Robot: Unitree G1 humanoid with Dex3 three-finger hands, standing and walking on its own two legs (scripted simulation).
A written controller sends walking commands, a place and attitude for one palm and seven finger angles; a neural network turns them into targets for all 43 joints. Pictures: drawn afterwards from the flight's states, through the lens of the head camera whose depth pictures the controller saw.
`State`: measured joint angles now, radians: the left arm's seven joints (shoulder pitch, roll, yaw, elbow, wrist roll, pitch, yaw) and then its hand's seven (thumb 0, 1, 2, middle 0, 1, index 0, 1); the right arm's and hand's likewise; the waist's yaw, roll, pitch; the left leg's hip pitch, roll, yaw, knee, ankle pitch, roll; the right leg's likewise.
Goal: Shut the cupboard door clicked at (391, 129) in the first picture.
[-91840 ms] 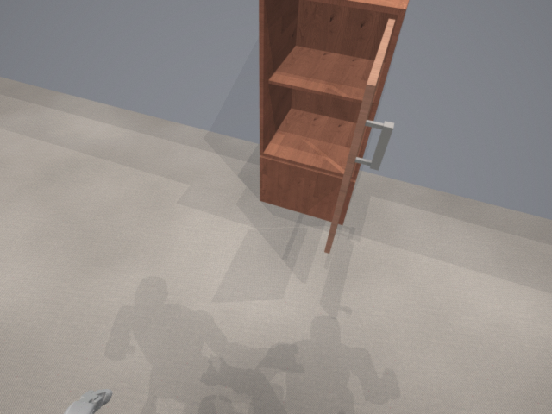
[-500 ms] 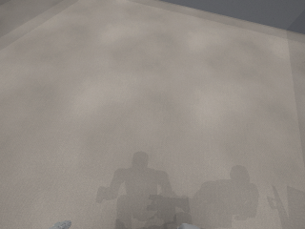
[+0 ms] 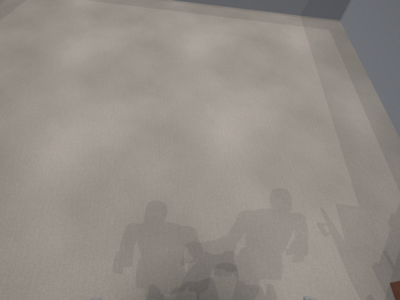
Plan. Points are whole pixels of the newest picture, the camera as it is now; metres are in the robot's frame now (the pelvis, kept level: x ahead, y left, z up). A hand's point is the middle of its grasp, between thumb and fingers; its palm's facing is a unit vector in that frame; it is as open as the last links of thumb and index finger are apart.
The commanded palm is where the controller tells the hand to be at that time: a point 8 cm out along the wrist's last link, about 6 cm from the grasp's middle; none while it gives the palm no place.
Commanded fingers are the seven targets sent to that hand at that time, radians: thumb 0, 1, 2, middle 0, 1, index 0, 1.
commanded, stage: turn to face it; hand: left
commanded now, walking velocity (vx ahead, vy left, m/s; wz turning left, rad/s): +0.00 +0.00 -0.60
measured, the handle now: out of the picture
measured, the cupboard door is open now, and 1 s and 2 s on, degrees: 12 12 12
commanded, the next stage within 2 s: none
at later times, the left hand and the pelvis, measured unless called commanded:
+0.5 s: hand (142, 278) +0.18 +0.14 -0.15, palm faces -0.30 -0.91 -0.28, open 7.3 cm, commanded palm none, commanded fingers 0.00 0.90 0.90 -0.20 -0.30 -0.20 -0.30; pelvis +0.01 -0.03 +0.00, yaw -18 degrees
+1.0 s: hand (142, 263) +0.21 +0.15 -0.17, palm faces -0.51 -0.84 -0.18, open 7.4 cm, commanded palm none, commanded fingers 0.00 0.90 0.90 -0.20 -0.30 -0.20 -0.30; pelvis +0.04 +0.00 +0.01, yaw -35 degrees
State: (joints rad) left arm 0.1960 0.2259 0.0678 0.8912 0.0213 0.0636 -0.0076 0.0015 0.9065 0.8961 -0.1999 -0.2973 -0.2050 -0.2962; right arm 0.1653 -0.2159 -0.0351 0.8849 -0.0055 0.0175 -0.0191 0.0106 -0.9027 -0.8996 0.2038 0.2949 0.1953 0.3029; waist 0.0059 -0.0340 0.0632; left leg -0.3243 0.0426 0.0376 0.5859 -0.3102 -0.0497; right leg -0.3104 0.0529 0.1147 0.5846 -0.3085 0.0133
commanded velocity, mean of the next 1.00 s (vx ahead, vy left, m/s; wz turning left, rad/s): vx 0.00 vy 0.00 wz -0.60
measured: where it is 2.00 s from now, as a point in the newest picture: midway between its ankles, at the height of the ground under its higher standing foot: outside the picture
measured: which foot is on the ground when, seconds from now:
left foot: down 0.00-0.42, up 0.44-0.84, down 0.86-1.00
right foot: down 0.00-0.00, up 0.02-0.40, down 0.42-0.86, up 0.88-1.00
